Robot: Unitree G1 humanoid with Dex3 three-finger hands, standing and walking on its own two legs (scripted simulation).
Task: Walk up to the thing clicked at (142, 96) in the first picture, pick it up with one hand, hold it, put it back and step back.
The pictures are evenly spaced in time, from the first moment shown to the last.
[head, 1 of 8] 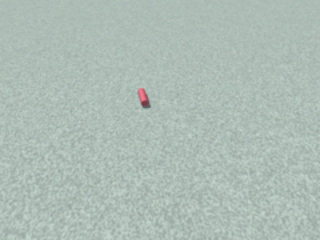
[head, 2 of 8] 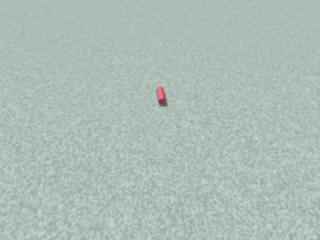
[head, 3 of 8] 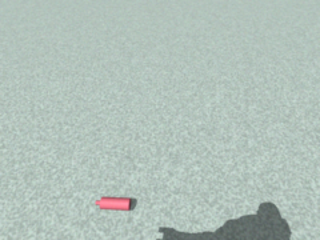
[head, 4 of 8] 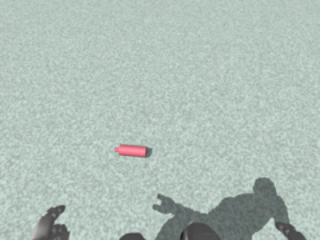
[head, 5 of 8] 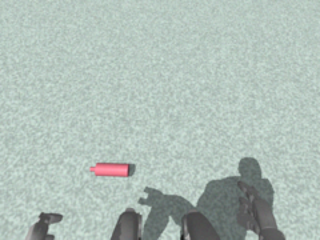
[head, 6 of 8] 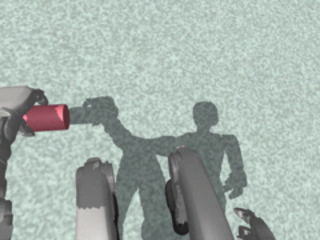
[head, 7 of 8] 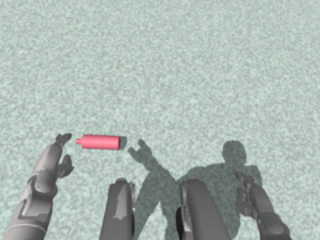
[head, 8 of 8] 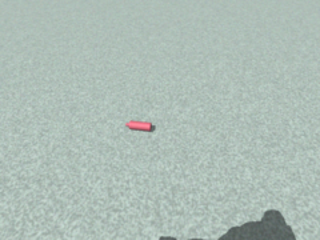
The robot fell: no
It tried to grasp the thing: yes
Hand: left
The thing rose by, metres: 0.65
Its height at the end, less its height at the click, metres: +0.00
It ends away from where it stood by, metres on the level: 0.01
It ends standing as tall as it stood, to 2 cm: yes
